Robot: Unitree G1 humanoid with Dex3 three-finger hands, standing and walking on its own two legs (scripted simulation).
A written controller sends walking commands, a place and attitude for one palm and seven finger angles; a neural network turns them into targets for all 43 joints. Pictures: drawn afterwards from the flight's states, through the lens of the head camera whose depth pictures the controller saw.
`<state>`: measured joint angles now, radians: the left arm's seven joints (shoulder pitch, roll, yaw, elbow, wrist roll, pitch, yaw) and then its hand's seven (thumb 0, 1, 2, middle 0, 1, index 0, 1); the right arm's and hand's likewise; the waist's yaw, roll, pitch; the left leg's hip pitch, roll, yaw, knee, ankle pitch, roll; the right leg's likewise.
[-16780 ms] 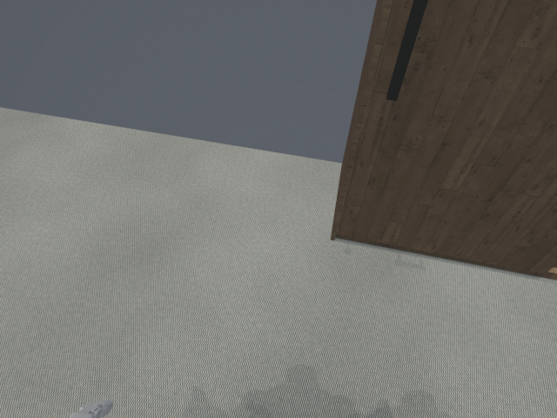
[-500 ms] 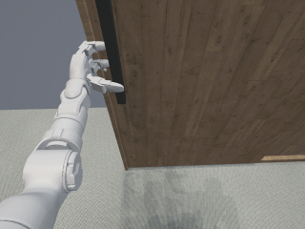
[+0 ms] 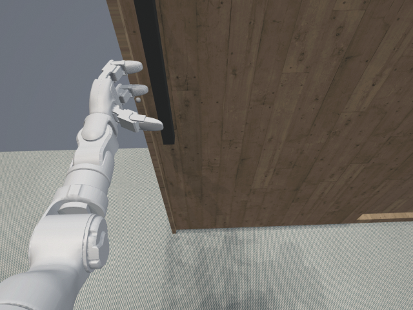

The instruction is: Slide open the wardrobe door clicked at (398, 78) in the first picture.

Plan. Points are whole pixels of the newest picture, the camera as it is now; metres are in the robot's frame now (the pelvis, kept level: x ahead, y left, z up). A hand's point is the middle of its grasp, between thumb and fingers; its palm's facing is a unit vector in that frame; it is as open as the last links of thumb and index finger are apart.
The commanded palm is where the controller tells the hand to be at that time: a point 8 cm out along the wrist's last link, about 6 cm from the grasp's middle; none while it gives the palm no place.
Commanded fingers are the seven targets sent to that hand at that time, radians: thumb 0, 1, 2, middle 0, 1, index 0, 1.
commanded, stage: move the hooked fingers beside the handle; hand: left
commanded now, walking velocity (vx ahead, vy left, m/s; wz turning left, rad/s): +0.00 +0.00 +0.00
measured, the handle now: (160, 78) +0.54 +0.08 +0.17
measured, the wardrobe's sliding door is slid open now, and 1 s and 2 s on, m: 0.00 0.00 0.00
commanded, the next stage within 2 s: none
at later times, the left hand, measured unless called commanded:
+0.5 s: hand (131, 101) +0.46 +0.13 +0.16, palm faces +0.01 -1.00 +0.01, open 14.0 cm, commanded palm +0.44 +0.19 +0.16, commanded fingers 0.00 -0.50 0.30 -0.30 -1.20 -0.30 -1.20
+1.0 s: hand (123, 102) +0.46 +0.15 +0.17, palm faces +0.01 -1.00 +0.00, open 14.0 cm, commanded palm +0.44 +0.19 +0.16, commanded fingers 0.00 -0.50 0.30 -0.30 -1.20 -0.30 -1.20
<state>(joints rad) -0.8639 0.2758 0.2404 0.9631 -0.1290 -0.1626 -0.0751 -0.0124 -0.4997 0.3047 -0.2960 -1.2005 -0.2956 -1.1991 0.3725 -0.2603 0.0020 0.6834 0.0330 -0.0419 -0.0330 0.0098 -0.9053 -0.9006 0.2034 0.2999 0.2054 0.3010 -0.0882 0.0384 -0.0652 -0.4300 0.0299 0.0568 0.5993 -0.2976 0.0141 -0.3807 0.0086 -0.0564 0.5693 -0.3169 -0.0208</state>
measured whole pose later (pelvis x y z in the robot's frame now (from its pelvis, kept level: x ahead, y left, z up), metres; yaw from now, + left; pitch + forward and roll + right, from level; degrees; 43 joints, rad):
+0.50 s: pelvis -0.01 +0.00 +0.00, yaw +0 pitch +7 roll -1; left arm -0.90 0.32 0.26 1.04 -0.13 -0.15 -0.10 -0.01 -0.50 0.30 -0.30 -1.20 -0.30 -1.20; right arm 0.36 -0.27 0.01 0.68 0.04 -0.04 -0.04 0.01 -0.90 -0.90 0.20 0.30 0.21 0.30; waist -0.09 0.04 -0.06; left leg -0.44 0.03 0.05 0.60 -0.28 0.01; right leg -0.38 0.01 -0.07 0.57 -0.31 -0.02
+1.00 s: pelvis -0.02 +0.00 +0.00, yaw +1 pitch +6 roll -1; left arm -0.91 0.35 0.24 1.03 -0.14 -0.15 -0.13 -0.01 -0.50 0.30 -0.30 -1.20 -0.30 -1.20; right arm 0.34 -0.27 0.02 0.69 0.05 -0.05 -0.06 0.01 -0.90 -0.90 0.20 0.30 0.21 0.30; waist -0.09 0.03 -0.04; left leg -0.44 0.03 0.03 0.61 -0.27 0.01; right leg -0.38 0.01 -0.08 0.57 -0.30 -0.03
